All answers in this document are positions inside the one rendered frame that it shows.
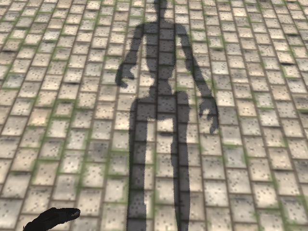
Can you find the left robot hand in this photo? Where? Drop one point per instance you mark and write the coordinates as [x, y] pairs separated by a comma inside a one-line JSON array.
[[52, 217]]

